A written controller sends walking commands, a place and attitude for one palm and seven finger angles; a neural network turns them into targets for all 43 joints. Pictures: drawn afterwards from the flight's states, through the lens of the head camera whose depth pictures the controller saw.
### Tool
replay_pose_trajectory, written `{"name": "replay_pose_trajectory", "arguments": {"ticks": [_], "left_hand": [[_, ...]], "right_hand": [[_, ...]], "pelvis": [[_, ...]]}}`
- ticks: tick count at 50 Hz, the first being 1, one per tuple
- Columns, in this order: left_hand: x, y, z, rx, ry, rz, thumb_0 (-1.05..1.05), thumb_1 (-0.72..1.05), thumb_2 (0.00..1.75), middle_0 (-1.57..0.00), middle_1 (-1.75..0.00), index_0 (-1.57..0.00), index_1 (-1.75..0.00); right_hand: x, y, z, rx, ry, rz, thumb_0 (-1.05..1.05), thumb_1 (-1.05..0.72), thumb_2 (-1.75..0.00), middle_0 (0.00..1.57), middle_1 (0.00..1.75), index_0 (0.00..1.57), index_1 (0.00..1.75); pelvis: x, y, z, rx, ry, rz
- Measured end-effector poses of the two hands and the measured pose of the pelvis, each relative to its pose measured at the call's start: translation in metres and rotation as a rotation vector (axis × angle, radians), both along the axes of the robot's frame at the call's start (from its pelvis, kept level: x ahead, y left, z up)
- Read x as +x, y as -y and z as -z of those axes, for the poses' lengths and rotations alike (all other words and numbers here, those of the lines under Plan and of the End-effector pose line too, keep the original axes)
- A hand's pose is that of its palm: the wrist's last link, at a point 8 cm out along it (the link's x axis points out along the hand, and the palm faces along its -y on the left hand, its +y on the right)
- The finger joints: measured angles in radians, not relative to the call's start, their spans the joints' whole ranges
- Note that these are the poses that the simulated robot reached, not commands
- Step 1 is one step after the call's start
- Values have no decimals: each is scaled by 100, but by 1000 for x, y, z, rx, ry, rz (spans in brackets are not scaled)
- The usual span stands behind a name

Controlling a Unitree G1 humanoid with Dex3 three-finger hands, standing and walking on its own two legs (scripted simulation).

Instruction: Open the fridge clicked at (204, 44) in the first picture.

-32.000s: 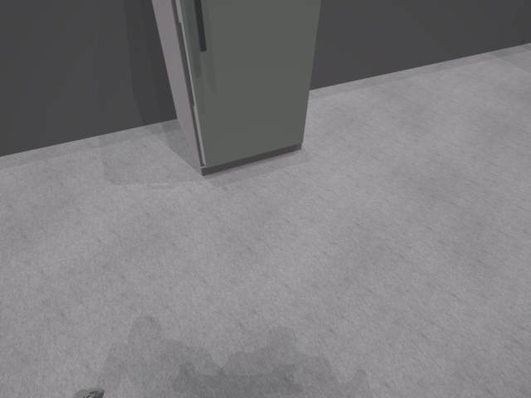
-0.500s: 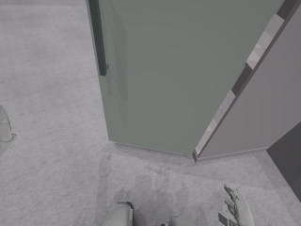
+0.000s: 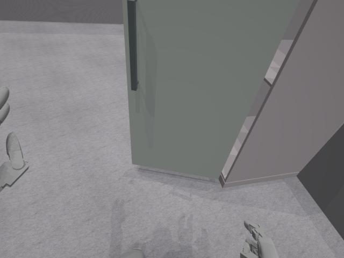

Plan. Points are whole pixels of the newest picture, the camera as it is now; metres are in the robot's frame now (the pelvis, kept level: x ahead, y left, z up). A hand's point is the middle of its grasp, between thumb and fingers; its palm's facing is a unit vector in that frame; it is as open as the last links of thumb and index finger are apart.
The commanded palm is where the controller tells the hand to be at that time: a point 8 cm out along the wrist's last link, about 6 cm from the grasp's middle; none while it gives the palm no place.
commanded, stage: stop stepping back and stand still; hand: left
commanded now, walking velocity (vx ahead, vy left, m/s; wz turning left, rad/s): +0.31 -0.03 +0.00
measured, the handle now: (134, 48) +0.80 +0.25 +0.13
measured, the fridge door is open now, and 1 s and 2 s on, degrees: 70 70 70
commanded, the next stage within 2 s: let the arm hang, fingers relaxed in 0.64 s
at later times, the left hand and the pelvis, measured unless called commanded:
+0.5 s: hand (10, 205) +0.13 +0.26 +0.19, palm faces +0.49 -0.76 -0.44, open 7.4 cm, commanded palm +0.08 +0.29 +0.18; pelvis -0.06 -0.01 +0.00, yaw +1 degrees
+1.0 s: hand out of the picture +0.06 +0.23 -0.14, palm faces -0.01 -0.96 -0.27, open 7.4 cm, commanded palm none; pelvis -0.05 +0.02 +0.00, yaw +3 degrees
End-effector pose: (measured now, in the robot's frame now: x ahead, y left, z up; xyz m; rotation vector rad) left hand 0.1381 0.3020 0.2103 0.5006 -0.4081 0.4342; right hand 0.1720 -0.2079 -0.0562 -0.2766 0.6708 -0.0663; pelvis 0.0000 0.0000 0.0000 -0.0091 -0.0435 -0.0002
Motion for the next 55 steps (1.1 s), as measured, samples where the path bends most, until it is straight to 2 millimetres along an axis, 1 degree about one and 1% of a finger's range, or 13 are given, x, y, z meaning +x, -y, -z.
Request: {"name": "replay_pose_trajectory", "arguments": {"ticks": [3, 9, 13, 21, 28, 38, 40, 43, 46, 48, 51, 53, 55], "left_hand": [[-7, -12, 2, -37, 13, -36, 1, 88, 90, -21, -30, -21, -30], [-11, -22, 27, -76, -40, -46, 1, 89, 90, -21, -30, -20, -30], [-19, -7, 32, -56, -124, -15, 1, 89, 90, -21, -30, -20, -30], [-51, 20, 8, 46, -81, 0, 1, 88, 90, -21, -30, -21, -30], [-56, 6, 16, -7, -135, -84, 1, 88, 90, -21, -30, -21, -30], [-41, 0, 33, 3, -168, -37, 1, 88, 90, -21, -30, -21, -30], [-26, -11, 70, -14, -341, -21, 0, 89, 90, -21, -30, -20, -30], [-16, -24, 159, -157, -704, -51, 0, 89, 90, -20, -30, -20, -30], [-35, -15, 246, -310, -1050, -76, 0, 90, 90, -20, -30, -20, -30], [-60, 1, 291, -398, -1251, -71, 0, 90, 90, -20, -30, -20, -30], [-105, 32, 334, -515, -1488, -45, 1, 90, 90, -20, -30, -20, -30], [-134, 48, 349, -587, -1597, -42, 1, 91, 90, -20, -30, -20, -30], [-159, 45, 355, -629, -1659, -100, 0, 95, 90, -21, -30, -20, -30]], "right_hand": [[-24, 11, 2, -18, -29, 48, 1, -90, -90, 20, 30, 20, 30], [-66, 27, 16, -49, -19, 150, 1, -90, -90, 20, 30, 20, 30], [-93, 26, 22, 3, -53, 170, 1, -91, -90, 20, 30, 20, 30], [-119, 32, 41, 36, -144, 118, 1, -90, -90, 20, 30, 20, 30], [-119, 43, 33, 22, -133, 138, 1, -90, -90, 20, 30, 20, 30], [-79, 37, 20, -14, -46, 79, 1, -91, -90, 20, 30, 20, 30], [-70, 35, 31, -3, -88, 23, 1, -91, -90, 20, 30, 20, 30], [-66, 34, 47, 1, -163, 7, 1, -90, -90, 20, 30, 20, 30], [-77, 33, 52, -5, -230, 36, 1, -91, -90, 20, 30, 20, 30], [-92, 32, 53, -19, -290, 58, 0, -91, -90, 20, 30, 20, 30], [-121, 29, 53, -44, -413, 81, 0, -91, -90, 20, 30, 20, 30], [-141, 28, 53, -60, -501, 98, 0, -91, -90, 20, 30, 20, 30], [-159, 25, 53, -71, -584, 115, 0, -91, -90, 20, 30, 20, 30]], "pelvis": [[-9, -5, -3, 15, 3, -5], [-31, -16, 10, 18, 28, -1], [-42, -8, 4, 20, 39, 10], [-62, 9, 5, 35, 27, -6], [-60, 10, -6, 55, 2, -16], [-54, -3, 1, 19, -3, -29], [-54, -8, 4, 12, -22, -50], [-54, -15, 8, 9, -29, -67], [-54, -20, 9, 18, -18, -63], [-54, -23, 6, 20, -15, -54], [-52, -26, -1, 16, -21, -41], [-49, -27, -5, 12, -29, -38], [-46, -28, -8, 8, -37, -38]]}}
